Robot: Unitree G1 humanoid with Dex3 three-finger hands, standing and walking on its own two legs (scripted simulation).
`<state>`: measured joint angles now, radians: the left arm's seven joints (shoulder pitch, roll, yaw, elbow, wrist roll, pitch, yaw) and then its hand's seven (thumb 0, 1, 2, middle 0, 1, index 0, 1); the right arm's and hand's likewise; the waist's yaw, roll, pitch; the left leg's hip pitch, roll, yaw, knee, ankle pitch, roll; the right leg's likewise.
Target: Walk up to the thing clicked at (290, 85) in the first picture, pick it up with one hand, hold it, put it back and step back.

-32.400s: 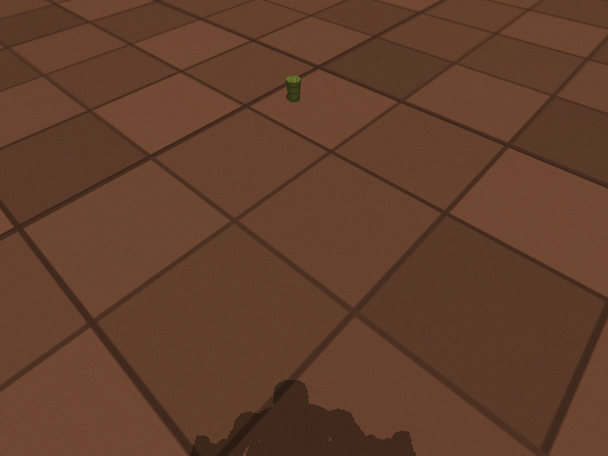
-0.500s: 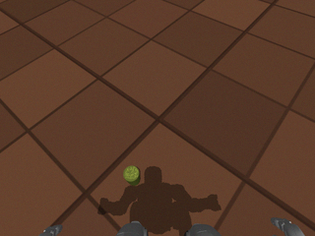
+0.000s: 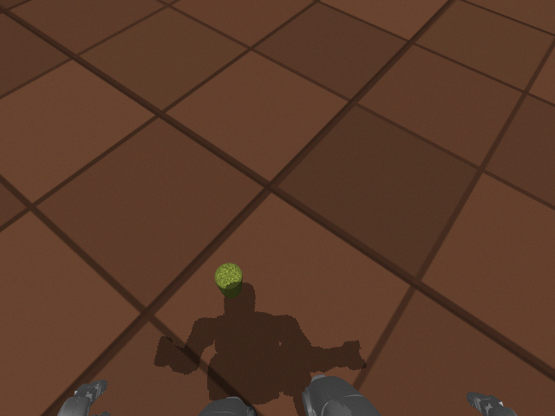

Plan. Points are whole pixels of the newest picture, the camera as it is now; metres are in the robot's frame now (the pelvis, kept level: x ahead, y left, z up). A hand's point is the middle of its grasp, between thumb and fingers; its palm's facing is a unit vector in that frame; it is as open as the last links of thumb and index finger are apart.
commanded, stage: step back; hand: left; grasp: from the side
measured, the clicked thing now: (230, 282) +0.53 +0.13 -0.70
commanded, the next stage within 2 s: none
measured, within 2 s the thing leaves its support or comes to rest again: neither
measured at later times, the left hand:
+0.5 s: hand out of the picture +0.02 +0.28 -0.16, palm faces +0.00 -0.93 -0.36, open 7.4 cm
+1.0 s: hand out of the picture -0.19 +0.24 -0.14, palm faces -0.07 -0.91 -0.40, open 7.4 cm
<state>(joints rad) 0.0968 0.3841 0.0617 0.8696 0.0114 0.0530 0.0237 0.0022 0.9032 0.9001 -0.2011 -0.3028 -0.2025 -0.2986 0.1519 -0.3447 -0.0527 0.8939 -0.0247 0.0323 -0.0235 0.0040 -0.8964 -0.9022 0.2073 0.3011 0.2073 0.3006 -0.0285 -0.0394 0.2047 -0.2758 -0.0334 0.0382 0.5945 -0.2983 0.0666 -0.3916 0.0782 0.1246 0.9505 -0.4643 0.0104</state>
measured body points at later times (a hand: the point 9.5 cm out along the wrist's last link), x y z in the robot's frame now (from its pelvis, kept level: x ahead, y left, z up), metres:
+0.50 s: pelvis -0.13 +0.02 -0.01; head -0.07 +0.05 +0.43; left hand +0.02 +0.33 -0.13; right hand -0.03 -0.29 -0.11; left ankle -0.13 +0.13 -0.73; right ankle -0.03 -0.11 -0.72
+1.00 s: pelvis -0.28 -0.03 -0.01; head -0.24 -0.05 +0.44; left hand -0.19 +0.28 -0.11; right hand -0.18 -0.36 -0.12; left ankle -0.22 +0.12 -0.67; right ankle -0.28 -0.14 -0.73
